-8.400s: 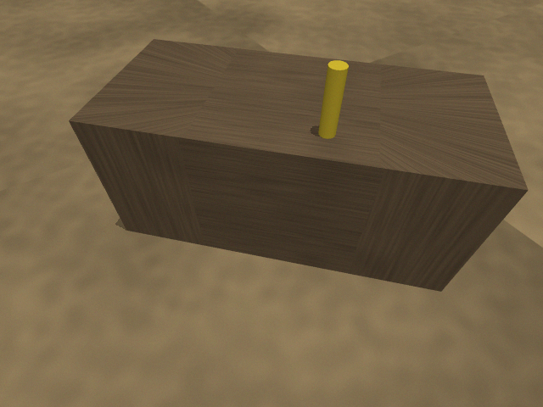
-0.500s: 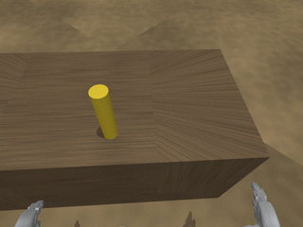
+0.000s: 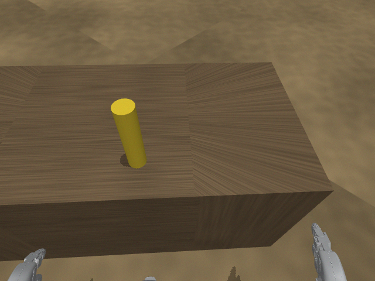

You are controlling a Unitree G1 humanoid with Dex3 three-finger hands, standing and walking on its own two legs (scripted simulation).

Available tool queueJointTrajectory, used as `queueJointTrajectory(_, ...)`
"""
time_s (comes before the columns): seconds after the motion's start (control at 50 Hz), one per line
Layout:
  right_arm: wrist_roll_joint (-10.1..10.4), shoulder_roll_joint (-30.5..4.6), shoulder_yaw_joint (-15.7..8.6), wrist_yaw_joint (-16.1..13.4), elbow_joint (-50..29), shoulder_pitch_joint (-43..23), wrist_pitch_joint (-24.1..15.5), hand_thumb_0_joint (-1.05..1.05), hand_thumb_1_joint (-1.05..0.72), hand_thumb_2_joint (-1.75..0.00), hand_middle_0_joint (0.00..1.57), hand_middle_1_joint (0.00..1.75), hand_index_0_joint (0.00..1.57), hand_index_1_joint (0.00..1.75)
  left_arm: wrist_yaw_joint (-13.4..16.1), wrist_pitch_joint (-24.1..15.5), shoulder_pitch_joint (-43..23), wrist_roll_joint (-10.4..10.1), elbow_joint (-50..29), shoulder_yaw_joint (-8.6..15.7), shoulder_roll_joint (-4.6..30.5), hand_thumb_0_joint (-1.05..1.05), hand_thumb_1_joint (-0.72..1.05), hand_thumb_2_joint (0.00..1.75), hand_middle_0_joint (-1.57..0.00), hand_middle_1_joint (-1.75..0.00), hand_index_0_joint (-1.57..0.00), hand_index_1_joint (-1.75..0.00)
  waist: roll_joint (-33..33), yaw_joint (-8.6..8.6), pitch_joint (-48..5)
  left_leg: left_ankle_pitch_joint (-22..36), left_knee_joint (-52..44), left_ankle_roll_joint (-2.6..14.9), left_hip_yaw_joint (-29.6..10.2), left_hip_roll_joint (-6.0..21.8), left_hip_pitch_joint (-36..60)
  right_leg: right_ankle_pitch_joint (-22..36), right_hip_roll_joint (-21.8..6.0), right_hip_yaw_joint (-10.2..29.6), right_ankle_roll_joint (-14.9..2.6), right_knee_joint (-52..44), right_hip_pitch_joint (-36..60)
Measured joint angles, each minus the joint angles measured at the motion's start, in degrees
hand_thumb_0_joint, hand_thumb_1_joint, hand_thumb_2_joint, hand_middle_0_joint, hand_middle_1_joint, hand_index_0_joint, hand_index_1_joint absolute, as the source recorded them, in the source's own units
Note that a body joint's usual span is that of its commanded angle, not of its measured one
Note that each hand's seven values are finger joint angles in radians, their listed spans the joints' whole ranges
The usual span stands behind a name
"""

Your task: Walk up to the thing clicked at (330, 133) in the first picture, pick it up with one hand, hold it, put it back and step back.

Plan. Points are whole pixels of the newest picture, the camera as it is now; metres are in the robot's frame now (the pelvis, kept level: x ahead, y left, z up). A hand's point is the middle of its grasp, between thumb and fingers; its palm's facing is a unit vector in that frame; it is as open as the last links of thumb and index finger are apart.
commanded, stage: go down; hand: left
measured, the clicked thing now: (131, 137) +0.48 +0.15 -0.01
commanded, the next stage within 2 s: approach in 1.38 s
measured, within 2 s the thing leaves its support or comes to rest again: neither
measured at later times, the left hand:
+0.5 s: hand (47, 268) +0.18 +0.29 -0.05, palm faces +0.13 -0.95 -0.30, open 17.5 cm
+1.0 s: hand (39, 195) +0.31 +0.32 +0.00, palm faces +0.13 -0.98 -0.13, open 17.5 cm
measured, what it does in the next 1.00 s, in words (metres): stands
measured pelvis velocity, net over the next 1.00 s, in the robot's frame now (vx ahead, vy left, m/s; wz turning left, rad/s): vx -0.01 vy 0.01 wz -0.02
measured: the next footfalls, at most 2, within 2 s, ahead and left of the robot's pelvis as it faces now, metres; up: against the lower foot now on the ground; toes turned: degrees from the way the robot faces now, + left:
none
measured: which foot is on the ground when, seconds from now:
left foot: down 0.00-1.00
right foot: down 0.00-1.00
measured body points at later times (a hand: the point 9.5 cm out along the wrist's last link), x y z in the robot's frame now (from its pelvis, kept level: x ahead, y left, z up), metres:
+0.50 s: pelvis +0.00 +0.00 -0.01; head +0.03 +0.01 +0.44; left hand +0.17 +0.33 -0.03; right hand +0.15 -0.25 -0.05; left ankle +0.03 +0.12 -0.69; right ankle -0.04 -0.13 -0.69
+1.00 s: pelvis -0.01 +0.01 +0.00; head +0.05 +0.03 +0.44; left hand +0.30 +0.37 +0.01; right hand +0.13 -0.25 -0.05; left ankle +0.03 +0.12 -0.69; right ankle -0.04 -0.13 -0.69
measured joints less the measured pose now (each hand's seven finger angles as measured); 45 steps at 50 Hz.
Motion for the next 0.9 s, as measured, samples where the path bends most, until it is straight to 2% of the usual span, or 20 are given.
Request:
queueJointTrajectory(0.28,0.0,0.5,2.4,-1.4,-3.0,1.8,-0.3,-0.01,0.49,-0.06,0.05,0.06,0.06,0.05,-0.9,0.2,2.4,-1.4,-4.0,1.5,1.0,-0.01,-0.59,0.05,-0.07,-0.08,-0.08,-0.08,0.1,0.23,-1.1,-1.0,2.1,-0.03,-0.4,0.1,-1.8,-1.0,0.1,-0.3,0.01,1.8,-1.5)
queueJointTrajectory(0.44,0.0,1.0,3.2,-1.9,-2.9,1.9,-1.1,-0.01,0.46,-0.07,0.05,0.06,0.06,0.05,-1.7,-0.8,0.4,-1.7,-4.4,2.1,1.9,-0.01,-0.57,0.06,-0.07,-0.08,-0.07,-0.09,0.0,0.45,-0.9,-1.3,2.9,0.09,-0.6,0.0,-2.2,-1.3,0.0,-0.5,0.12,2.3,-1.7)
queueJointTrajectory(0.52,0.1,1.0,3.1,-2.2,-2.0,1.7,-1.9,-0.01,0.44,-0.07,0.05,0.06,0.06,0.05,-2.1,-2.0,-3.2,-2.4,-3.2,3.2,2.9,-0.01,-0.57,0.07,-0.07,-0.08,-0.07,-0.09,-0.1,0.37,-0.4,-1.2,3.1,0.12,-0.7,-0.1,-2.3,-1.1,0.0,-0.6,0.16,2.4,-1.7)
queueJointTrajectory(0.62,0.4,0.8,3.5,-2.8,-0.3,0.6,-2.8,-0.01,0.43,-0.08,0.05,0.06,0.06,0.05,-3.6,-4.5,-10.9,-3.7,1.4,5.2,4.6,-0.01,-0.54,0.08,-0.07,-0.08,-0.07,-0.09,-0.3,-0.09,0.5,-0.7,2.8,0.17,-0.7,0.0,-2.2,-0.7,0.1,-0.6,0.19,2.2,-1.7)
queueJointTrajectory(0.72,0.4,0.8,4.5,-2.5,1.1,-0.2,-3.2,-0.01,0.42,-0.08,0.05,0.06,0.06,0.05,-6.6,-7.1,-18.9,-4.6,8.9,7.2,7.4,-0.01,-0.52,0.09,-0.07,-0.08,-0.07,-0.09,-0.5,-1.02,0.3,-0.1,1.9,0.19,-0.4,0.3,-2.0,0.1,0.3,-0.3,0.16,1.3,-1.6)
queueJointTrajectory(0.82,0.6,0.4,4.3,-1.7,2.3,-0.8,-3.3,-0.01,0.43,-0.08,0.05,0.06,0.06,0.05,-9.6,-9.4,-24.7,-5.2,16.9,9.0,9.8,-0.01,-0.52,0.08,-0.06,-0.08,-0.06,-0.08,-0.4,-1.62,0.6,0.4,1.0,0.33,0.2,0.5,-2.0,0.9,0.5,0.3,0.24,0.4,-1.9)
queueJointTrajectory(0.9,0.6,-0.1,4.3,-1.1,2.5,-0.9,-3.8,-0.01,0.44,-0.08,0.05,0.06,0.06,0.05,-12.0,-12.8,-28.4,-5.4,22.8,10.5,10.8,-0.01,-0.53,0.07,-0.06,-0.07,-0.06,-0.07,-0.5,-1.65,1.1,0.6,0.9,0.51,0.6,0.7,-2.6,1.2,0.6,0.7,0.4,0.4,-2.8)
